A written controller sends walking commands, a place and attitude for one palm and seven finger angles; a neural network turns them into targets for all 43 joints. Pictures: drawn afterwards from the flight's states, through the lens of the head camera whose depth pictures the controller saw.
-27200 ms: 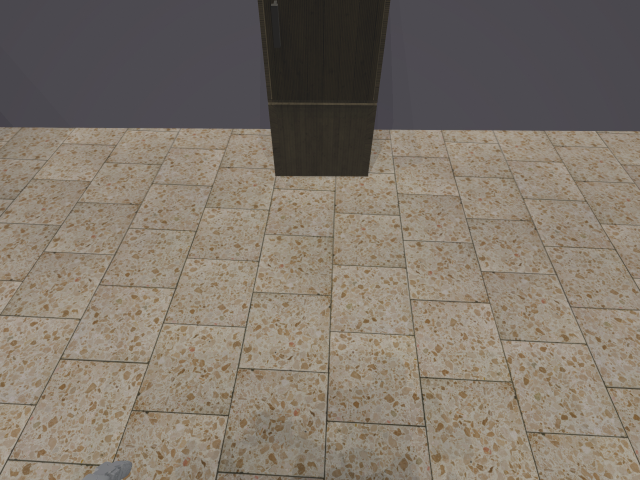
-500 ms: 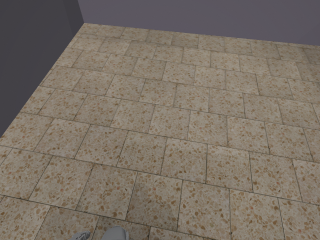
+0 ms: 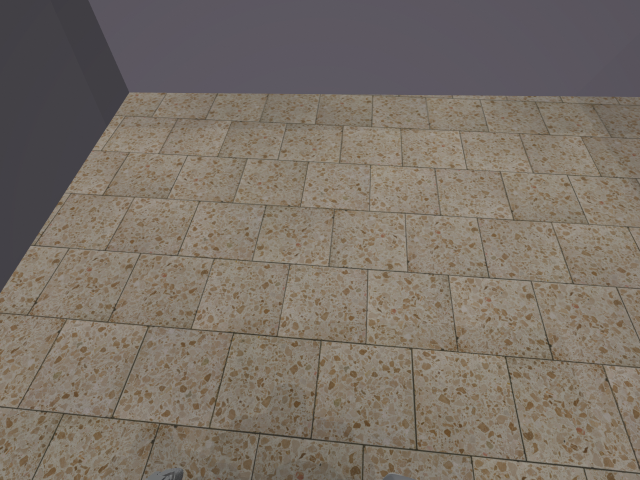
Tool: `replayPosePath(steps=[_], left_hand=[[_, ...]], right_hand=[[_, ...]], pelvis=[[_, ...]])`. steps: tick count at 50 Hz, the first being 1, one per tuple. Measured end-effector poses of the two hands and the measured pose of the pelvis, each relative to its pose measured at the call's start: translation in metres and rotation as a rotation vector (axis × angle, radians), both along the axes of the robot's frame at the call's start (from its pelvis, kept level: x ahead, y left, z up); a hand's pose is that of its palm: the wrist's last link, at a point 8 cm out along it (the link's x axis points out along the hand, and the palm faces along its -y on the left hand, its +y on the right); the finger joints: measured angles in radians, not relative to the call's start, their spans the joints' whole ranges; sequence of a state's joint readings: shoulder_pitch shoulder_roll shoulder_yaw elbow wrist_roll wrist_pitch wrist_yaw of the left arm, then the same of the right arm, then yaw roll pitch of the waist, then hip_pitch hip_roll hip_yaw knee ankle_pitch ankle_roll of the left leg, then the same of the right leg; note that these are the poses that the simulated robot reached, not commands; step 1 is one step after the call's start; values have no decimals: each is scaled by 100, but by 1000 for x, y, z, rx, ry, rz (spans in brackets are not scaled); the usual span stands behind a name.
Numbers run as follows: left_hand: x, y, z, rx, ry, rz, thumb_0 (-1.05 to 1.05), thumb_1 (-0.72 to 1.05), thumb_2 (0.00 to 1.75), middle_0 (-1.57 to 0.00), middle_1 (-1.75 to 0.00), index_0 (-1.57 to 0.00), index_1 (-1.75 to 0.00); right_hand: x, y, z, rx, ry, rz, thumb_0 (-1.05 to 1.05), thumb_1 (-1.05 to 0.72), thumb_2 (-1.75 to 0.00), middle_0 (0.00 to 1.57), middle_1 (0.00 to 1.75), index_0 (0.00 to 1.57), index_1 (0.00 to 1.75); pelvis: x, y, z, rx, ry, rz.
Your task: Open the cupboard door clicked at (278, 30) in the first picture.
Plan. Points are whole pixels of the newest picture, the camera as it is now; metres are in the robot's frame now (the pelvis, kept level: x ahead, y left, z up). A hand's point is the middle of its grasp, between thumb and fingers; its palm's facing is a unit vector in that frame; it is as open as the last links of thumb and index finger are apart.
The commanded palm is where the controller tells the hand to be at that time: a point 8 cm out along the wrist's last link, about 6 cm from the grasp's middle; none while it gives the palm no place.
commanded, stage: turn to face it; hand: left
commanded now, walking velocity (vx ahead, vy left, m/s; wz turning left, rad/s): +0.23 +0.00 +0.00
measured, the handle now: out of the picture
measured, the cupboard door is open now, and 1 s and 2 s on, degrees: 44 44 44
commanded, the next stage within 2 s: none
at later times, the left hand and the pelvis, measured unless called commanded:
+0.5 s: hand (212, 428) +0.21 +0.18 -0.15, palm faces +0.23 -0.95 -0.23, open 7.4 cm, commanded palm none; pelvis +0.15 -0.03 +0.01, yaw +12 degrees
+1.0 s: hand (223, 472) +0.15 +0.15 -0.16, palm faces +0.53 -0.80 -0.28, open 7.4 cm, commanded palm none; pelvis +0.21 -0.07 +0.01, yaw +32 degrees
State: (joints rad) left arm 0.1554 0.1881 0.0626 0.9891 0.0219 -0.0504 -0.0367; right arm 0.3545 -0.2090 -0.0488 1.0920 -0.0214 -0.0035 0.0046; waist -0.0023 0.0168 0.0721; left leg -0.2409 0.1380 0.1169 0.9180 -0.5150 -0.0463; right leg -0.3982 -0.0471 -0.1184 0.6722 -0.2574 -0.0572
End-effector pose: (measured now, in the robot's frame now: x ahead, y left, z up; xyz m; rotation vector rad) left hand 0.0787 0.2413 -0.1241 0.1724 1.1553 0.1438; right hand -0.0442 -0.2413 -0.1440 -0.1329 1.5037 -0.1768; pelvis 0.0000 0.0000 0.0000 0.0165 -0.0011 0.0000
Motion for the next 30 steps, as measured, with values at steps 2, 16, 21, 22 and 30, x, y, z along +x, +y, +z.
replayPosePath(steps=[2, 16, 21, 22, 30], left_hand=[[10, -7, 2, -1, 16, 13, 1, 91, 90, -20, -30, -20, -30], [45, -11, -24, -49, 190, 137, 1, 92, 90, -20, -30, -20, -30], [82, -11, -11, -27, 117, 193, 1, 91, 90, -20, -30, -20, -30], [89, -12, -6, -19, 94, 201, 1, 91, 90, -20, -30, -20, -30], [113, -25, 18, 73, -19, 279, 1, 91, 90, -20, -30, -20, -30]], right_hand=[[26, -6, 5, -10, -7, 0, 0, -92, -90, 20, 30, 20, 30], [244, 18, 17, -14, -273, 146, 0, -92, -90, 20, 30, 20, 29], [275, 11, 17, -8, -253, 220, -1, -92, -90, 20, 30, 20, 30], [279, 7, 16, -4, -246, 232, 0, -92, -90, 20, 30, 20, 30], [335, -37, 9, 11, -219, 308, 0, -91, -90, 20, 30, 20, 30]], pelvis=[[17, -3, 5, -11, 0, 4], [126, -1, 3, -24, -2, 82], [139, -11, 7, -24, 11, 148], [142, -15, 8, -25, 13, 162], [167, -51, 8, 7, 19, 283]])
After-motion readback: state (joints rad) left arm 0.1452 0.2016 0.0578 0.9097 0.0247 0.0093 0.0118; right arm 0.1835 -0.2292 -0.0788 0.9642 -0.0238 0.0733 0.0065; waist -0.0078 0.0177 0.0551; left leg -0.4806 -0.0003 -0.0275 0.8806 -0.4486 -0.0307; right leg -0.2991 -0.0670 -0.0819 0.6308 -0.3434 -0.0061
